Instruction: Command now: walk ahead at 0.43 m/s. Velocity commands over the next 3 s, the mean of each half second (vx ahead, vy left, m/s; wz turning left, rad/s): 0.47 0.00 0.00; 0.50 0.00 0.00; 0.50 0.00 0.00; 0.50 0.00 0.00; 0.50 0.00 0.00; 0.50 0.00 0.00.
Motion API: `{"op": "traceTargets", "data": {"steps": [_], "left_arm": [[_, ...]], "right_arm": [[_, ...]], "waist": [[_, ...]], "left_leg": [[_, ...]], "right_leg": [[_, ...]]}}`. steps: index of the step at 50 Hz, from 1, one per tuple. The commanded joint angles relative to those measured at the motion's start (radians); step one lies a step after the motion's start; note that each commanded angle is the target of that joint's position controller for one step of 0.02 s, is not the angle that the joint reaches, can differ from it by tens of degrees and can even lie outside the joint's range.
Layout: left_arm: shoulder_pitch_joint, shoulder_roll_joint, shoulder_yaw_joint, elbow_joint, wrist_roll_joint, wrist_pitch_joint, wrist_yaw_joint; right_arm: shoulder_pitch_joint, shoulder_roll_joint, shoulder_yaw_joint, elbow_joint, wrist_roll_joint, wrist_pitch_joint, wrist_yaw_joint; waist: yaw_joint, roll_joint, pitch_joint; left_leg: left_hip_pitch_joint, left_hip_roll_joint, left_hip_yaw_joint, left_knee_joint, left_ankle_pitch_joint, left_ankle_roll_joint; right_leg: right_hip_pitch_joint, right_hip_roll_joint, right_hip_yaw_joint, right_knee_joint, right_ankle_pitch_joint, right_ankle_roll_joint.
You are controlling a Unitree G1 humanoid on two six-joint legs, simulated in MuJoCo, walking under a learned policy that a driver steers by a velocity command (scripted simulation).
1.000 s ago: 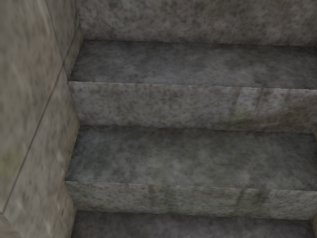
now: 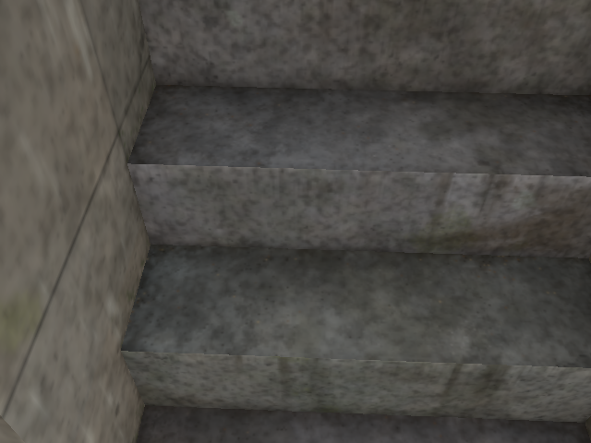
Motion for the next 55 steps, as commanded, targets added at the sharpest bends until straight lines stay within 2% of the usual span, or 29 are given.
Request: {"op": "traceTargets", "data": {"steps": [1, 11, 26, 36, 40, 41, 42, 55], "left_arm": [[-0.049, 0.102, 0.012, -0.06, -0.002, -0.011, 0.002], [-0.123, 0.104, 0.005, -0.106, -0.003, -0.013, 0.003], [-0.188, 0.112, -0.004, -0.134, 0.001, -0.018, -0.007], [-0.203, 0.116, -0.007, -0.136, 0.003, -0.022, -0.012], [-0.205, 0.124, -0.007, -0.143, 0.0, -0.035, -0.009], [-0.198, 0.12, -0.004, -0.14, 0.009, -0.032, -0.011], [-0.2, 0.122, -0.002, -0.141, 0.011, -0.031, -0.012], [-0.194, 0.126, 0.006, -0.127, 0.005, -0.035, -0.015]], "right_arm": [[-0.035, -0.087, -0.014, -0.07, 0.001, -0.014, 0.0], [-0.119, -0.097, -0.015, -0.122, 0.003, -0.012, 0.002], [-0.181, -0.104, -0.01, -0.148, 0.001, -0.019, 0.01], [-0.192, -0.106, -0.008, -0.153, 0.0, -0.021, 0.015], [-0.192, -0.109, -0.009, -0.144, 0.002, -0.021, 0.016], [-0.182, -0.099, -0.002, -0.132, 0.007, -0.024, 0.019], [-0.185, -0.1, -0.001, -0.129, 0.007, -0.026, 0.02], [-0.199, -0.11, 0.002, -0.106, 0.005, -0.029, 0.022]], "waist": [[-0.002, 0.011, -0.052], [-0.004, 0.009, -0.099], [-0.004, 0.007, -0.111], [-0.005, 0.008, -0.11], [-0.008, 0.006, -0.107], [-0.007, 0.01, -0.129], [-0.005, 0.01, -0.121], [-0.003, 0.004, -0.102]], "left_leg": [[-0.017, 0.119, -0.076, -0.029, 0.287, 0.021], [0.026, 0.135, -0.08, -0.051, 0.354, 0.0], [0.017, 0.142, -0.088, -0.096, 0.272, -0.011], [0.007, 0.142, -0.089, -0.107, 0.229, -0.015], [0.015, 0.136, -0.095, -0.106, 0.223, -0.012], [0.018, 0.141, -0.09, -0.117, 0.225, -0.01], [0.009, 0.139, -0.09, -0.119, 0.224, -0.01], [-0.002, 0.138, -0.09, -0.125, 0.196, -0.007]], "right_leg": [[0.064, -0.118, 0.095, -0.019, 0.283, -0.043], [0.098, -0.136, 0.096, -0.046, 0.376, -0.03], [0.094, -0.144, 0.102, -0.086, 0.306, -0.017], [0.082, -0.144, 0.103, -0.097, 0.258, -0.012], [0.058, -0.141, 0.106, -0.1, 0.231, -0.003], [0.077, -0.142, 0.11, -0.1, 0.232, -0.007], [0.08, -0.142, 0.11, -0.1, 0.231, -0.008], [0.065, -0.139, 0.115, -0.109, 0.208, -0.003]]}}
